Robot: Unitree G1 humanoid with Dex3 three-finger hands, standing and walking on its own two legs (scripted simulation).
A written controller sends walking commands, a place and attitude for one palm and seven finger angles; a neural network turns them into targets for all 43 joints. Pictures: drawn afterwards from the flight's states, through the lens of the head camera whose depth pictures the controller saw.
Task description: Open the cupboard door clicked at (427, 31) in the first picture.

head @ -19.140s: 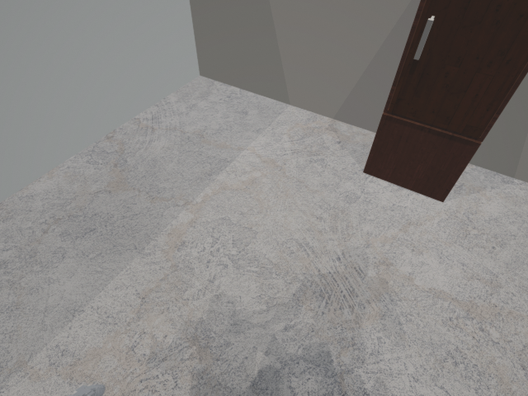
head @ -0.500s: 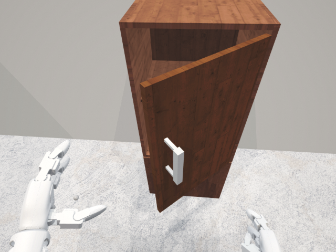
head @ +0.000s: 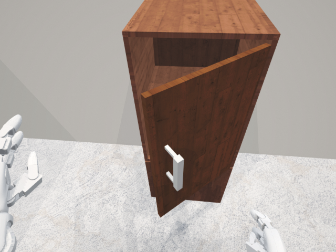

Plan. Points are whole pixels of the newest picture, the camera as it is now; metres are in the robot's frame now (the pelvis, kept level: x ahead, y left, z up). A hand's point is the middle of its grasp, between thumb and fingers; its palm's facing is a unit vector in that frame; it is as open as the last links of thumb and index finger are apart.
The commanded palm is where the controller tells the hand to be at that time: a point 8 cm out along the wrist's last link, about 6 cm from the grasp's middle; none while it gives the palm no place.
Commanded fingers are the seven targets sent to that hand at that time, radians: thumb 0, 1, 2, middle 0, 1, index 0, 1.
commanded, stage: draw the hand back to the body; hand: left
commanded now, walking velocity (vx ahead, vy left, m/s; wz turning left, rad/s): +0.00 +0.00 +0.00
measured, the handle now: (173, 168) +0.34 +0.04 +0.00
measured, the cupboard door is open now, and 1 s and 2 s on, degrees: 41 41 41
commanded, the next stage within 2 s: step back with the hand held close in 0.26 s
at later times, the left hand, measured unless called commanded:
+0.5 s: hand (41, 176) +0.19 +0.26 +0.16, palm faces +0.45 -0.78 -0.44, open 7.4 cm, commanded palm +0.13 +0.29 +0.17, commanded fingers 0.00 0.90 0.90 -0.20 -0.30 -0.20 -0.30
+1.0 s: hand (6, 216) +0.12 +0.28 +0.15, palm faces +0.43 -0.75 -0.50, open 7.4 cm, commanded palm +0.06 +0.31 +0.17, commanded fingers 0.00 0.90 0.90 -0.20 -0.30 -0.20 -0.30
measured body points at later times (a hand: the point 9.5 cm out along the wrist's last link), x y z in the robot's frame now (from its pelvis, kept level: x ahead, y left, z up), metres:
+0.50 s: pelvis -0.01 -0.01 +0.00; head -0.01 -0.02 +0.45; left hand +0.16 +0.30 +0.18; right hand +0.18 -0.23 -0.08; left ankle -0.04 +0.12 -0.74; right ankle +0.00 -0.12 -0.74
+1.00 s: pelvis -0.08 +0.02 -0.01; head -0.06 +0.03 +0.43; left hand +0.09 +0.32 +0.18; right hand +0.10 -0.22 -0.09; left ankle -0.04 +0.12 -0.74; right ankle +0.00 -0.12 -0.74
